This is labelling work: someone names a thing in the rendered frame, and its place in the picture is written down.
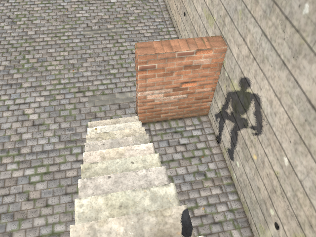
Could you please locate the stairs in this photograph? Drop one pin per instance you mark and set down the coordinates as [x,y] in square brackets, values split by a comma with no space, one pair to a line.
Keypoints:
[124,190]

